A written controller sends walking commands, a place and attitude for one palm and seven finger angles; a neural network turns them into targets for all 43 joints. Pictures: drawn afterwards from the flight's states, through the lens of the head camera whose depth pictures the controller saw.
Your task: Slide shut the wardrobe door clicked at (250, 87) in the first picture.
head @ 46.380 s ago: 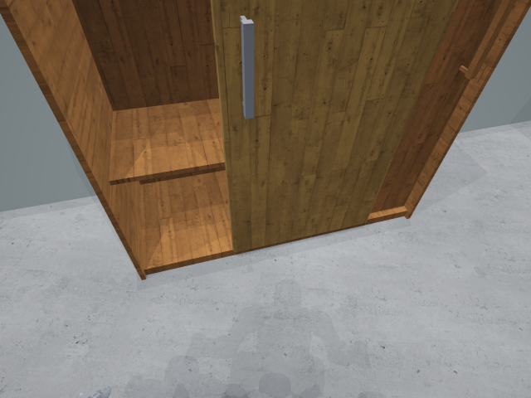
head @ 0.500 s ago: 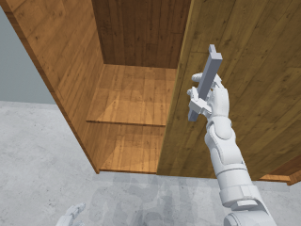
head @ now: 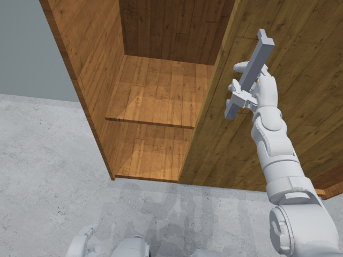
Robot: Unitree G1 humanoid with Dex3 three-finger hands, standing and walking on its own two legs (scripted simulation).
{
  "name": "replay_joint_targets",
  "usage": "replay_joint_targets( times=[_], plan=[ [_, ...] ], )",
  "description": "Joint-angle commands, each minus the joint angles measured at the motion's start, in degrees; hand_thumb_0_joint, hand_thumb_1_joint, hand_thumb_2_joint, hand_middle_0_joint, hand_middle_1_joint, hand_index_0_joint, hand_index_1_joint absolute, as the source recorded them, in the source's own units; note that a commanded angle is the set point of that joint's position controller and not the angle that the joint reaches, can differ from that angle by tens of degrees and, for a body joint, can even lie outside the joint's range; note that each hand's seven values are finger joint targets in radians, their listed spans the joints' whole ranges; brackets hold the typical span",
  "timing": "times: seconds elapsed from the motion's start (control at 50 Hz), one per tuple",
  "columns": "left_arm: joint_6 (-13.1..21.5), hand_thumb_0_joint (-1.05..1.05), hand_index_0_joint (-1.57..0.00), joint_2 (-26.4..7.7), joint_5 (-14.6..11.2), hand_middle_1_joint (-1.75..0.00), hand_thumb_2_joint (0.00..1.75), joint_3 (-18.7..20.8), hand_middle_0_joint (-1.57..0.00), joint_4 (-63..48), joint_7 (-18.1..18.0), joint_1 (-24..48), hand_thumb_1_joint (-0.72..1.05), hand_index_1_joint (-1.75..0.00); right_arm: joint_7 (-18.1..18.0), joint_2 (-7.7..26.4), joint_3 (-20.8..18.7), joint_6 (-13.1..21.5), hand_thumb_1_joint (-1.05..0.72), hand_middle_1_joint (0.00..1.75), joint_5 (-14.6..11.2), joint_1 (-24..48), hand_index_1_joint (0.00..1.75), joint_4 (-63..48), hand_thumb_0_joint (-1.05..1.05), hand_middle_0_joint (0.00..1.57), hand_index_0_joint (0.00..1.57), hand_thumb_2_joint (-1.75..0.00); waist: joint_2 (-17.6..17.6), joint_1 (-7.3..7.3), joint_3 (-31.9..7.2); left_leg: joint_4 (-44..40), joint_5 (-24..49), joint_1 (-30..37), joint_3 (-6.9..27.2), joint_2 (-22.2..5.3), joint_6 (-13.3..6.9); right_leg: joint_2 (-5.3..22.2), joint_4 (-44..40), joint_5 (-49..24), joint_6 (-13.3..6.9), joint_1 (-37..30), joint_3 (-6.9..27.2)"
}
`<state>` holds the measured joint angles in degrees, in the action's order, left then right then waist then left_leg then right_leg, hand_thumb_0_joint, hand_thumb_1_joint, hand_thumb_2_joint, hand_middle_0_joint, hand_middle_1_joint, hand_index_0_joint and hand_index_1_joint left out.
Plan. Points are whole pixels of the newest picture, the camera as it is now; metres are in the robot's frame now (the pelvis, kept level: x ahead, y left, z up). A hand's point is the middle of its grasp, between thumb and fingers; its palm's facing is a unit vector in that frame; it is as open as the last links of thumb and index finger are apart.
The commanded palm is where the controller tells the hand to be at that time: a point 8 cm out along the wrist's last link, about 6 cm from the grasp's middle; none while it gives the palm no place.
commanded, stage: step sideways, sliding the door along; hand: right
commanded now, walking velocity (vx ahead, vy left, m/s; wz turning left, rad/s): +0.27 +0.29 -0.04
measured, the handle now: (243, 79) +0.50 -0.13 +0.13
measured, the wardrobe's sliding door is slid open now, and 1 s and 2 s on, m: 0.37 0.20 0.00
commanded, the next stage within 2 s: stop walking and hold the door there in 1.86 s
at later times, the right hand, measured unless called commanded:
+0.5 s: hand (220, 91) +0.45 -0.07 +0.13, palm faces +0.11 +0.99 -0.10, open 6.1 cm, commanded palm +0.43 -0.05 +0.13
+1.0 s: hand (160, 84) +0.45 +0.07 +0.13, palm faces +0.21 +0.98 -0.08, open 6.1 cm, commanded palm +0.43 +0.09 +0.13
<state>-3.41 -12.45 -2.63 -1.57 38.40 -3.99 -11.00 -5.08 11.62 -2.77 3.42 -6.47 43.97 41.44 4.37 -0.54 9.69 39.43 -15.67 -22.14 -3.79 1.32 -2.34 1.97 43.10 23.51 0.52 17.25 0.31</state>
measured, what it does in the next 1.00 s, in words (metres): steps to the left: right foot, then left foot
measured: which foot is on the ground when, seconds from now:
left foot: down 0.00-0.24, up 0.26-0.60, down 0.62-0.82, up 0.84-1.00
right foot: down 0.00-0.00, up 0.02-0.22, down 0.24-0.66, up 0.68-0.80, down 0.82-1.00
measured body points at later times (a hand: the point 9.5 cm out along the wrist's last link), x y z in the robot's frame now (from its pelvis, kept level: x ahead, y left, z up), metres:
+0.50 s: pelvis +0.03 +0.09 +0.02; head +0.13 +0.06 +0.46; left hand +0.21 +0.28 -0.10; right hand +0.44 -0.12 +0.14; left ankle +0.12 +0.27 -0.64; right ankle +0.00 -0.08 -0.71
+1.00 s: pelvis +0.07 +0.24 +0.01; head +0.18 +0.22 +0.45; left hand +0.30 +0.41 -0.11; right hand +0.44 +0.02 +0.14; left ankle +0.09 +0.37 -0.68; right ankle +0.06 +0.04 -0.71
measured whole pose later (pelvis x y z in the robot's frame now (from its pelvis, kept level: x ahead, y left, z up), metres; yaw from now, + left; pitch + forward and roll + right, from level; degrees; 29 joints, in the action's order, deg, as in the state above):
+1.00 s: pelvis +0.07 +0.24 +0.01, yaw -9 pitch -2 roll +2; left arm 1.8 -12.7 -2.5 3.1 33.9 1.2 -4.6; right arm -8.7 6.7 5.4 4.6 -4.1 33.2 14.6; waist 3.7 6.8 17.6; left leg 47.7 -22.6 -20.4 -2.0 -1.5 -0.2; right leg 12.0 34.3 15.1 6.3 16.1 -2.8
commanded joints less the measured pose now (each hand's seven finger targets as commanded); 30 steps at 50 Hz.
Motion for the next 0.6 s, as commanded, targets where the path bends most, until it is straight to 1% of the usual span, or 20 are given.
replay_joint_targets(
  times=[0.0,0.02,0.04,0.06,0.08,0.1,0.12,0.16,0.18,0.2,0.22,0.24,0.26,0.3,0.34,0.42,0.46,0.52,0.56,0.58],
  plan=[
    [3.78,0.00,-0.20,-6.42,-0.06,-0.30,0.90,4.02,-0.20,-5.88,-1.55,4.10,0.90,-0.30,1.69,-0.37,5.20,5.07,-0.90,1.40,2.22,26.99,1.40,-8.62,0.00,0.45,0.45,-0.90,-24.61,-0.12,-17.76,-33.84,-25.93,16.19,35.22,-20.26,-10.15,-3.84,29.63,13.14,-1.84,15.33,-0.16],
    [4.22,0.00,-0.20,-7.92,0.10,-0.30,0.90,4.53,-0.20,-4.65,-1.28,3.19,0.90,-0.30,1.85,-0.33,5.18,5.21,-0.90,1.40,2.36,30.00,1.40,-9.15,0.00,0.45,0.45,-0.90,-21.04,-0.44,-16.11,-33.69,-24.49,12.37,34.39,-19.44,-10.40,-1.86,33.43,8.61,-1.35,14.06,2.45],
    [5.19,0.00,-0.20,-7.79,0.01,-0.30,0.90,4.20,-0.20,-3.71,-1.32,3.55,0.90,-0.30,1.77,-0.92,5.83,5.98,-0.90,1.40,2.34,33.82,1.40,-10.83,0.00,0.45,0.45,-0.90,-15.26,-1.33,-16.36,-29.89,-16.40,14.00,29.85,-19.35,-12.06,0.19,33.03,6.03,-0.92,14.30,3.09],
    [5.95,0.00,-0.20,-6.92,0.36,-0.30,0.90,3.96,-0.20,-2.61,-1.25,2.19,0.90,-0.30,1.48,-2.17,6.23,6.99,-0.90,1.40,2.62,34.18,1.40,-10.78,0.00,0.45,0.45,-0.90,-9.94,-2.32,-18.29,-25.46,-4.87,15.78,22.26,-16.81,-11.89,0.91,29.98,3.83,-0.52,11.33,1.73],
    [6.21,0.00,-0.20,-6.46,0.55,-0.30,0.90,3.74,-0.20,-2.45,-0.98,1.19,0.90,-0.30,1.32,-4.07,7.59,7.90,-0.90,1.40,3.09,34.42,1.40,-11.86,0.00,0.45,0.45,-0.90,-8.41,-2.67,-21.29,-21.52,4.82,18.00,15.18,-14.91,-10.69,1.25,22.76,3.96,-0.57,7.70,0.18],
    [6.40,0.00,-0.20,-6.31,0.61,-0.30,0.90,3.73,-0.20,-2.79,-1.00,1.59,0.90,-0.30,1.11,-3.76,7.42,8.41,-0.90,1.40,3.38,33.88,1.40,-12.58,0.00,0.45,0.45,-0.90,-9.13,-2.18,-22.32,-19.35,11.20,16.90,10.44,-13.28,-9.48,1.44,13.42,4.17,-1.05,2.59,-1.62],
    [6.41,0.00,-0.20,-6.02,0.83,-0.30,0.90,3.70,-0.20,-3.29,-1.37,1.77,0.90,-0.30,0.85,-3.63,7.11,8.81,-0.90,1.40,3.58,32.37,1.40,-12.70,0.00,0.45,0.45,-0.90,-10.13,-1.49,-23.18,-17.65,14.46,17.16,7.89,-11.54,-8.60,0.95,4.70,2.89,-1.26,-0.87,-3.77],
    [6.89,0.00,-0.20,-5.93,1.25,-0.30,0.90,3.51,-0.20,-3.57,-1.72,1.83,0.90,-0.30,0.62,-5.38,9.13,9.30,-0.90,1.40,3.28,32.07,1.40,-14.99,0.00,0.45,0.45,-0.90,-9.97,-1.09,-24.19,-12.33,18.17,17.90,6.07,-9.37,-7.13,0.30,-12.71,-7.85,-0.91,-6.64,-6.77],
    [7.11,0.00,-0.20,-6.29,1.16,-0.30,0.90,3.82,-0.20,-3.74,-1.82,0.85,0.90,-0.30,0.73,-6.10,10.54,9.48,-0.90,1.40,2.89,32.94,1.40,-17.29,0.00,0.45,0.45,-0.90,-7.83,-1.85,-25.39,-5.89,17.42,12.38,5.41,-8.63,-4.87,2.47,-21.03,-16.31,-1.73,-15.66,-5.43],
    [7.13,0.00,-0.20,-8.46,1.00,-0.30,0.90,4.81,-0.20,-4.44,-1.85,1.09,0.90,-0.30,0.89,-5.94,11.07,9.63,-0.90,1.40,2.47,33.07,1.40,-18.82,0.00,0.45,0.45,-0.90,-1.07,-1.97,-24.45,3.46,13.19,1.86,3.09,-7.03,-2.25,10.58,-25.28,-25.16,-3.59,-25.71,2.54],
    [7.09,0.00,-0.20,-9.48,0.83,-0.30,0.90,5.60,-0.20,-5.72,-0.98,0.81,0.90,-0.30,1.91,-8.83,13.88,9.64,-0.90,1.40,1.53,32.78,1.40,-20.36,0.00,0.45,0.45,-0.90,9.35,-1.80,-26.81,16.72,-8.17,-13.92,3.88,-2.23,1.20,26.11,-20.67,-42.83,-11.30,-35.84,23.24],
    [6.98,0.00,-0.20,-7.41,0.64,-0.30,0.90,4.68,-0.20,-5.74,0.28,2.07,0.90,-0.30,2.59,-9.79,14.91,9.28,-0.90,1.40,1.01,33.16,1.40,-20.21,0.00,0.45,0.45,-0.90,2.75,-1.66,-26.84,29.22,-11.14,-15.87,10.89,-2.54,1.04,31.23,-19.72,-47.77,-15.91,-35.23,27.03],
    [7.07,0.00,-0.20,-6.37,1.03,-0.30,0.90,4.13,-0.20,-5.11,0.44,3.20,0.90,-0.30,2.89,-8.38,14.56,9.68,-0.90,1.40,1.24,34.49,1.40,-23.37,0.00,0.45,0.45,-0.90,-1.88,-1.74,-24.70,32.70,-11.41,-21.97,11.57,-4.17,0.35,29.56,-17.25,-55.99,-15.59,-40.38,21.91],
    [6.02,0.00,-0.20,-7.77,1.17,-0.30,0.90,4.95,-0.20,-5.50,0.75,2.73,0.90,-0.30,3.00,-6.57,13.52,9.41,-0.90,1.40,1.68,35.07,1.40,-28.18,0.00,0.45,0.45,-0.90,-5.36,-1.85,-26.68,30.93,-10.05,-23.42,10.71,-6.37,0.98,27.52,-14.18,-51.69,-13.73,-39.75,17.57],
    [5.52,0.00,-0.20,-8.42,0.88,-0.30,0.90,5.48,-0.20,-5.12,0.89,2.33,0.90,-0.30,3.06,-8.09,15.00,8.24,-0.90,1.40,2.25,34.23,1.40,-26.97,0.00,0.45,0.45,-0.90,-3.97,-2.05,-24.39,27.27,-7.05,-20.93,8.72,-6.82,1.80,25.39,-15.31,-46.05,-11.85,-35.66,11.63],
    [5.86,0.00,-0.20,-7.76,0.06,-0.30,0.90,5.67,-0.20,-7.38,1.69,2.99,0.90,-0.30,3.94,-13.46,19.95,6.80,-0.90,1.40,2.41,33.19,1.40,-29.38,0.00,0.45,0.45,-0.90,6.31,-2.77,-24.28,17.17,-3.07,-11.36,1.55,-6.06,2.99,19.43,-15.23,-46.39,-8.52,-29.53,0.59],
    [6.29,0.00,-0.20,-7.36,-0.08,-0.30,0.90,5.41,-0.20,-8.55,2.00,3.82,0.90,-0.30,3.91,-13.93,20.73,6.95,-0.90,1.40,2.18,32.63,1.40,-31.07,0.00,0.45,0.45,-0.90,9.88,-3.13,-24.14,10.17,-2.22,-6.47,-0.54,-5.64,3.00,18.32,-13.85,-48.17,-7.41,-28.11,-1.87],
    [6.61,0.00,-0.20,-6.74,-0.02,-0.30,0.90,5.35,-0.20,-8.95,2.06,4.89,0.90,-0.30,3.06,-11.39,18.41,7.38,-0.90,1.40,2.34,28.51,1.40,-31.59,0.00,0.45,0.45,-0.90,12.17,-3.03,-24.50,2.52,-0.37,-1.20,-2.62,-3.73,3.00,17.55,-9.64,-51.62,-5.22,-28.66,-2.79],
    [6.30,0.00,-0.20,-6.06,-0.30,-0.30,0.90,5.08,-0.20,-9.24,2.22,5.23,0.90,-0.30,2.62,-10.41,17.42,8.10,-0.90,1.40,3.01,25.29,1.40,-33.47,0.00,0.45,0.45,-0.90,9.54,-2.42,-25.74,-8.68,7.59,6.62,-3.58,-2.20,2.77,15.92,-3.72,-49.74,-2.52,-27.23,-3.69],
    [6.12,0.00,-0.20,-5.51,-0.61,-0.30,0.90,4.93,-0.20,-9.26,2.28,4.75,0.90,-0.30,2.41,-9.15,16.62,8.74,-0.90,1.40,3.81,24.03,1.40,-35.14,0.00,0.45,0.45,-0.90,5.37,-2.05,-27.25,-16.30,16.58,13.64,-3.61,-1.82,2.41,13.57,1.51,-47.38,-1.06,-24.56,-3.43]
  ],
)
